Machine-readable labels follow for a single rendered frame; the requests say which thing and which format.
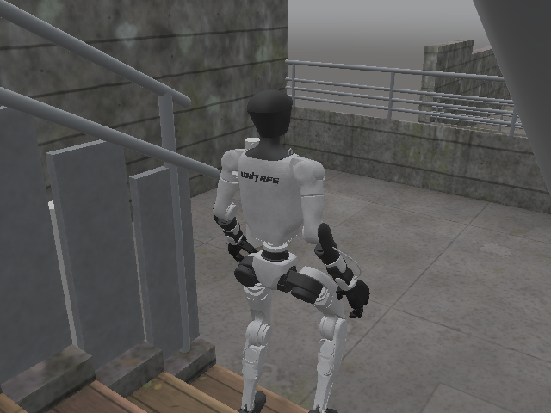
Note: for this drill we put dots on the right robot thigh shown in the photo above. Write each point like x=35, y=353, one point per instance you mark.
x=317, y=288

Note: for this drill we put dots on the robot left upper arm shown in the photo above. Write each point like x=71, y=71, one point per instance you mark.
x=224, y=208

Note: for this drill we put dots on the left robot forearm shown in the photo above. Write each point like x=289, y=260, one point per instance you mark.
x=231, y=228

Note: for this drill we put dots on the robot left shin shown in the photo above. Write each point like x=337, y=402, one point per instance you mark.
x=253, y=363

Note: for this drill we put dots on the robot right upper arm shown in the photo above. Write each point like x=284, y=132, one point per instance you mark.
x=310, y=175

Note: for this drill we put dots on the left robot hand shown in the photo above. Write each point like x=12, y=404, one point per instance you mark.
x=243, y=244

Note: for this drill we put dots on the right robot forearm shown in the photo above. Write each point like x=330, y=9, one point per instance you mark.
x=335, y=265

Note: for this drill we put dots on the right robot hand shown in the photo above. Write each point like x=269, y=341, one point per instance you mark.
x=357, y=296

